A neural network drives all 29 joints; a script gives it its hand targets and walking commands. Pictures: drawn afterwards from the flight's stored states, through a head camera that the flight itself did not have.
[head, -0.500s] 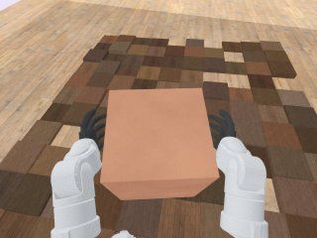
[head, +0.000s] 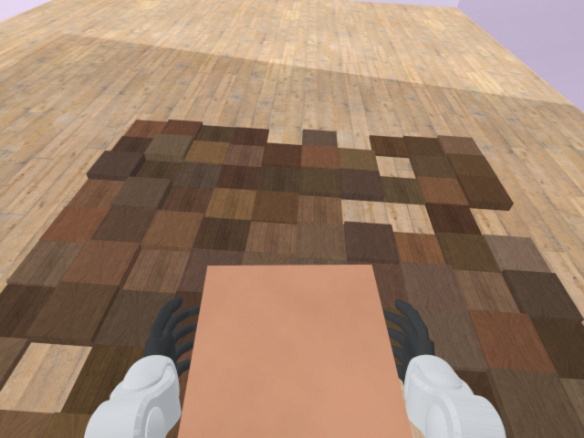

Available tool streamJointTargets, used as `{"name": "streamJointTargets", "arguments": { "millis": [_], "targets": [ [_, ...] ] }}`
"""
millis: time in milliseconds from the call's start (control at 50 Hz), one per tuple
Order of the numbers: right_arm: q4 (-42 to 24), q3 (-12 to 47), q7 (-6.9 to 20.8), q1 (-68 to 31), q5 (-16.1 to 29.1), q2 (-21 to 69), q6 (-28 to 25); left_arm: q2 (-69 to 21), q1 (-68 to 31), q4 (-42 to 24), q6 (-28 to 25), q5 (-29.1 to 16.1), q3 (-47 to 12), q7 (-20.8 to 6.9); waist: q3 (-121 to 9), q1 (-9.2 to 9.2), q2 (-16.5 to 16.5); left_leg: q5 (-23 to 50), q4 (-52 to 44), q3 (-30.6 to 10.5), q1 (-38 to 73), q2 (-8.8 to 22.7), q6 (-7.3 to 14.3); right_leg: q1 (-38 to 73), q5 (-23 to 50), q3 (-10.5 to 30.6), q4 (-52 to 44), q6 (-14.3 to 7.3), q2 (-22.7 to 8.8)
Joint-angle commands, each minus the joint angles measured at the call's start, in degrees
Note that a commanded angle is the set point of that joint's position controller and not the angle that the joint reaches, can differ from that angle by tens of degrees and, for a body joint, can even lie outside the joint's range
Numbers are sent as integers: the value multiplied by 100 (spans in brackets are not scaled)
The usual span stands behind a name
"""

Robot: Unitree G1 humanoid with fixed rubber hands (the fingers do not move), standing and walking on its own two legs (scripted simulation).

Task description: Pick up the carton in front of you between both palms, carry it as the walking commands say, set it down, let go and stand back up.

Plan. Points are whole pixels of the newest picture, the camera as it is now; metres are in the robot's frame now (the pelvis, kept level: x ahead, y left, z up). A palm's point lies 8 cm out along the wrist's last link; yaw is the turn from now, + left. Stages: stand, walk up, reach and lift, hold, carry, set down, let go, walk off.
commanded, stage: carry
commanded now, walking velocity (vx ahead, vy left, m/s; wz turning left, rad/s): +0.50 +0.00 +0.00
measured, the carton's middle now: (290, 383) +0.22 -0.01 +0.00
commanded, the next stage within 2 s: none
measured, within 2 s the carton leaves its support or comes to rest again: neither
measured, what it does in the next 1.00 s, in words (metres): walks ahead: right foot, then left foot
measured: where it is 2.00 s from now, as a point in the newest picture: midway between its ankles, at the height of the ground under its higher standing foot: (271, 222)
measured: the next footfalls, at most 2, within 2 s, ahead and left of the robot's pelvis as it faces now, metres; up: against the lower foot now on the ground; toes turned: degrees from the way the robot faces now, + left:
right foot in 0.26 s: +0.42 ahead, -0.15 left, +0.00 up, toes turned -9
left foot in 0.76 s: +0.64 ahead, +0.05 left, -0.01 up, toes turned +8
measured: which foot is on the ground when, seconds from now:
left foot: down 0.00-0.26, up 0.28-0.74, down 0.76-1.00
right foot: up 0.00-0.24, down 0.26-0.78, up 0.80-1.00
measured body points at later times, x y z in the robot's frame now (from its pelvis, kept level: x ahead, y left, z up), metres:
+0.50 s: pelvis +0.32 -0.08 -0.02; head +0.37 -0.09 +0.43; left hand +0.66 +0.11 +0.08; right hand +0.69 -0.20 +0.07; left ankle +0.31 +0.05 -0.67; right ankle +0.38 -0.15 -0.75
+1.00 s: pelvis +0.69 -0.03 -0.01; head +0.73 -0.01 +0.44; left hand +1.00 +0.13 +0.09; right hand +0.99 -0.18 +0.09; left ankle +0.60 +0.04 -0.75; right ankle +0.72 -0.16 -0.68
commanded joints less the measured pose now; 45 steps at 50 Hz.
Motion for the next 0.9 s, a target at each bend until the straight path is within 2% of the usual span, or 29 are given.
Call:
{"name": "streamJointTargets", "arguments": {
  "millis": [0,60,100,120,140,180,200,220,240,260,280,300,360,420,480,540,580,620,640,660,680,700,720,740,760,780,800,840,880],
  "targets": [
    [-449,3064,427,-1684,861,3922,-186,-4079,-1488,-398,-76,-675,-3227,-183,5,180,765,1042,-1203,-673,534,1215,366,-320,1408,-409,-1569,160,-47],
    [-554,2987,358,-1548,778,3853,-193,-4026,-1588,-640,-70,-844,-3353,-190,134,176,911,1394,-1153,-439,660,1194,284,-113,1700,-589,-2015,132,-7],
    [-407,2826,259,-1986,668,3626,-227,-3762,-2143,-583,-85,-868,-3248,-154,301,169,961,1554,-1033,-423,833,1253,272,-132,1724,-615,-2196,32,5],
    [-306,2701,171,-2307,561,3454,-274,-3549,-2528,-460,-116,-854,-3150,-115,439,146,824,1552,-956,-500,872,1281,289,-95,1514,-706,-2270,-30,76],
    [-224,2623,61,-2725,536,3254,-322,-3284,-2834,-315,-162,-855,-2955,-49,498,179,870,1703,-796,-436,876,1336,215,71,1529,-577,-2456,-116,24],
    [105,2378,-168,-3334,431,2914,-417,-2804,-3256,184,-252,-769,-2515,152,26,207,827,2824,240,-167,731,1220,88,1315,1060,-961,-2614,-177,382],
    [286,2256,-269,-3664,466,2758,-461,-2633,-3334,562,-310,-737,-2330,273,-553,367,586,2841,1493,106,419,877,-134,2513,665,-1199,-2689,-188,645],
    [400,2202,-334,-4162,501,2693,-530,-2530,-3626,820,-384,-673,-2129,380,-1335,638,-211,1735,3101,-17,-442,547,-291,3893,-136,-225,-2697,-314,-46],
    [509,2186,-371,-4340,532,2766,-585,-2424,-3889,1078,-472,-658,-2052,459,-1843,511,-1792,-671,4969,-181,-1750,-158,-464,4754,-600,2509,-3418,-944,-1504],
    [687,2161,-414,-4498,536,2849,-643,-2740,-3984,1228,-572,-725,-2009,488,-1861,440,-1811,-1499,6179,-844,-2782,-263,-386,4997,186,3132,-3821,-1267,-1772],
    [600,2244,-407,-5013,779,3193,-760,-3195,-4275,1100,-714,-932,-2024,456,-1894,439,-1190,-1402,6450,-1157,-2794,183,-239,4626,975,2382,-3516,-1094,-1509],
    [1009,2184,-375,-5289,864,3587,-820,-3495,-4708,1148,-792,-1016,-2091,429,-1755,398,-793,-1262,6276,-1366,-2773,342,-151,4130,1139,1947,-3394,-870,-1391],
    [1617,2059,-321,-5987,868,3974,-1031,-3752,-5866,1393,-1014,-1006,-2218,337,-1723,354,-630,-818,5420,-1226,-2618,518,-65,3315,158,1147,-3596,-842,-1082],
    [2181,1759,-410,-6140,485,3650,-1104,-3563,-6280,1754,-1046,-924,-2220,342,-1534,367,-541,-1017,4400,-935,-2742,425,-7,3017,-122,885,-3797,-1133,-1039],
    [2069,1709,-454,-6865,479,3599,-1072,-3634,-6615,1908,-1005,-1016,-2122,351,-1479,418,-513,-604,3520,-820,-2695,471,-32,2926,271,720,-3933,-1318,-1138],
    [2104,1628,-437,-7113,563,3555,-956,-3687,-6780,2169,-879,-1020,-1990,409,-1309,410,-589,439,3034,-818,-2716,502,-16,3028,1031,484,-3764,-1203,-1048],
    [2159,1540,-404,-7117,586,3540,-822,-3666,-6866,2192,-770,-947,-1915,450,-1152,466,-478,671,2515,-741,-2672,430,-34,3143,1239,375,-3674,-1113,-893],
    [2298,1407,-384,-6793,608,3465,-672,-3624,-6903,2052,-633,-965,-1930,501,-1116,514,-343,513,1839,-530,-2527,232,-35,3487,1730,219,-3437,-987,-738],
    [2269,1366,-359,-6689,673,3482,-611,-3585,-6919,1897,-578,-984,-1966,521,-1122,460,-426,411,1498,-504,-2347,195,-7,3606,1956,171,-3270,-929,-777],
    [2164,1358,-339,-6592,698,3482,-548,-3682,-6872,1766,-509,-1038,-2022,532,-1210,427,-366,254,1162,-258,-1985,-4,-6,3644,2380,29,-2930,-850,-685],
    [2115,1418,-340,-6414,735,3458,-489,-3732,-6706,1745,-424,-997,-2007,536,-1490,172,-207,232,880,-101,-946,-182,109,3359,3034,-311,-1959,-650,-489],
    [2012,1403,-339,-6265,719,3418,-435,-3692,-6555,1635,-344,-992,-2065,540,-1859,-147,188,514,757,-454,486,185,204,2502,2679,-540,-808,-356,-312],
    [1810,1415,-339,-6092,757,3287,-393,-3727,-6324,1423,-269,-1042,-2111,534,-2336,-225,1521,1280,918,-2806,2100,1578,734,603,838,-431,689,-60,198],
    [1616,1470,-336,-5924,797,3377,-335,-3719,-6125,1292,-177,-1039,-2170,511,-2422,-115,2130,2434,437,-4477,3182,2235,1272,-957,-1689,-84,1891,56,839],
    [1294,1625,-296,-5819,914,3552,-267,-3825,-5926,1186,-123,-1056,-2121,502,-2346,-142,1425,2942,547,-4189,3322,2106,1219,-1512,-1780,240,2185,-89,647],
    [818,1927,-241,-5961,1031,3819,-243,-4077,-5853,942,-116,-1087,-2033,459,-2140,-104,892,3533,833,-3778,3195,1961,1087,-1897,-1590,282,2350,-89,517],
    [428,2094,-165,-6056,1143,3989,-215,-4163,-5647,921,-75,-1062,-2023,425,-1988,-182,398,3769,828,-3270,3028,1831,898,-2038,-1304,370,2000,-73,361],
    [-412,2441,-37,-5911,1380,4285,-215,-4399,-5317,227,-105,-1103,-2210,354,-1937,-140,449,2976,452,-2806,2514,1720,748,-1560,-999,382,1244,-31,146],
    [-873,2730,56,-5153,1454,4260,-162,-4258,-4484,-181,-136,-953,-2375,354,-1737,-11,532,2882,223,-2221,2334,1623,505,-1377,-643,172,543,-41,143]
  ]
}}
